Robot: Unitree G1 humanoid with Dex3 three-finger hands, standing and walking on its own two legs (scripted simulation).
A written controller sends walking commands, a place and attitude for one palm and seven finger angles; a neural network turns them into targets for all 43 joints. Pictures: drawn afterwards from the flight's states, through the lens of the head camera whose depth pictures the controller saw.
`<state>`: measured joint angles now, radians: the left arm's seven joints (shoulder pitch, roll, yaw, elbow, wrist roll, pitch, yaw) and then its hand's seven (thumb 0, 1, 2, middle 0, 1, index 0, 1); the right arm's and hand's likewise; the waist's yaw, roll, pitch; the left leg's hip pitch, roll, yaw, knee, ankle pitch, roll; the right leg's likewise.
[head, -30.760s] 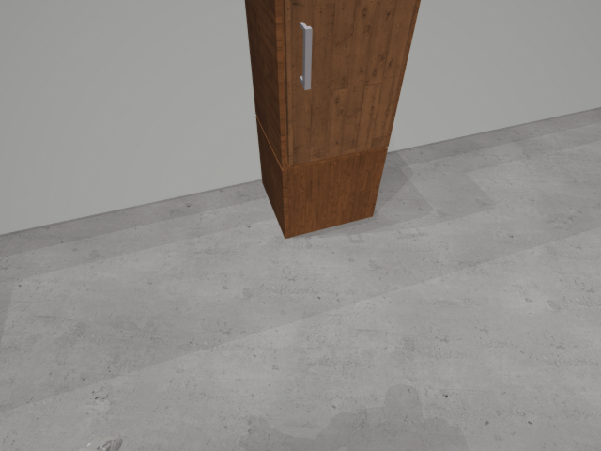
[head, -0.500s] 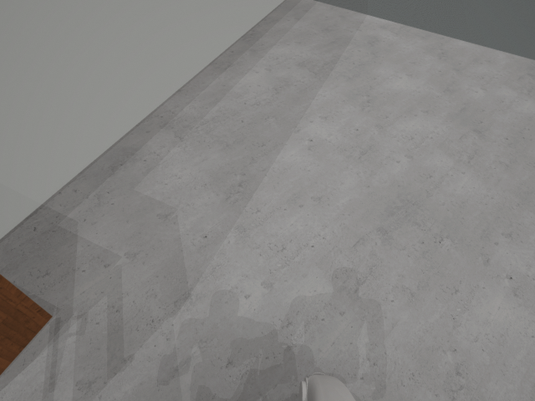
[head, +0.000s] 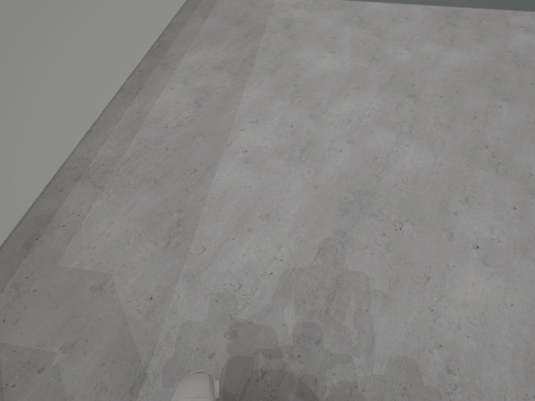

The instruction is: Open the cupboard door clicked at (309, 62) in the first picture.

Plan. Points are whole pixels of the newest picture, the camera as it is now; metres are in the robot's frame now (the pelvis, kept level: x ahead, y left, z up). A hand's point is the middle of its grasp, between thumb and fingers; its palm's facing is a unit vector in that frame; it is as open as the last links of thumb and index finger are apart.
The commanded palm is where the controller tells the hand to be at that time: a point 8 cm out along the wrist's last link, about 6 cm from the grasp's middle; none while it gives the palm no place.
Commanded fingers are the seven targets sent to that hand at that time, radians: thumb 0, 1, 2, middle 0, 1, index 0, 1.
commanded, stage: walk to a spot facing it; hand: left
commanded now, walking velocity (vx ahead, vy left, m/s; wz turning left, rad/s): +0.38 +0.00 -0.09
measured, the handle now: out of the picture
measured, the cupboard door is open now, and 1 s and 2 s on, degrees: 41 41 41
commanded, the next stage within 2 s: turn to face it in 0.56 s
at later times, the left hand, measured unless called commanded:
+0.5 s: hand (174, 361) +0.21 +0.18 -0.18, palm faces +0.00 -0.99 -0.14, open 7.4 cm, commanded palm none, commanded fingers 0.00 0.90 0.90 -0.20 -0.30 -0.20 -0.30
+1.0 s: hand (235, 197) +0.58 +0.10 -0.16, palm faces -0.06 -0.98 -0.19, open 7.2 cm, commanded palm none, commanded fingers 0.00 0.90 0.90 -0.20 -0.30 -0.20 -0.30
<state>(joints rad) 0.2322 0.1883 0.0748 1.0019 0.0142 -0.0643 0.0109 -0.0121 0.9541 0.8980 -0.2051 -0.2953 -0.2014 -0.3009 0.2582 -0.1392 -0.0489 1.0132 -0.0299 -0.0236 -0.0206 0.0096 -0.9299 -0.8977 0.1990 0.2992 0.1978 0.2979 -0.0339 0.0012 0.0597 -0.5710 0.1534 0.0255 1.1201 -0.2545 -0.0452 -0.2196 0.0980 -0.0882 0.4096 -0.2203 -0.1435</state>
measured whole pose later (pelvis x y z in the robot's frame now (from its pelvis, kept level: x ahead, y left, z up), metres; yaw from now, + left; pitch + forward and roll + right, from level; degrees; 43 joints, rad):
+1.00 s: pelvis +0.45 -0.06 +0.00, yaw -2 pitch +0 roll +1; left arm 0.12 0.15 0.04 0.96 0.02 -0.03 0.03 -0.01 0.94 0.90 -0.20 -0.30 -0.20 -0.30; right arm 0.32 -0.13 -0.03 1.06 -0.01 0.03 0.00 0.00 -0.91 -0.90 0.20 0.30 0.20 0.30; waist -0.07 -0.02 0.06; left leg -0.49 0.09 0.08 1.08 -0.42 -0.05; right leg -0.29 -0.09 -0.23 0.51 -0.22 -0.05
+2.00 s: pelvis +0.55 -0.08 -0.01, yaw +34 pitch +1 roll +1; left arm 0.22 0.25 0.07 0.93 0.02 0.06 0.01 0.01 0.91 0.90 -0.21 -0.30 -0.20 -0.30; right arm 0.09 -0.22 -0.04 0.88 -0.02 0.02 0.01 0.00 -0.91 -0.90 0.20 0.30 0.20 0.30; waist 0.03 -0.05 0.11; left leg -0.29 0.00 0.05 0.59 -0.32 0.02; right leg -0.46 -0.11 -0.07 1.10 -0.52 0.08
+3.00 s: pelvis +0.61 -0.11 -0.01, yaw +68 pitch +2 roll +1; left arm 0.15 0.22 0.05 0.85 0.02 0.01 0.01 0.01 0.91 0.90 -0.20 -0.30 -0.20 -0.30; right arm 0.18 -0.24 -0.07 0.92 -0.01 0.05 0.01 0.00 -0.91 -0.90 0.20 0.30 0.20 0.30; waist -0.01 0.04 0.09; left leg -0.36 -0.03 -0.11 0.67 -0.37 -0.03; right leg -0.30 -0.03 -0.05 0.58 -0.29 0.02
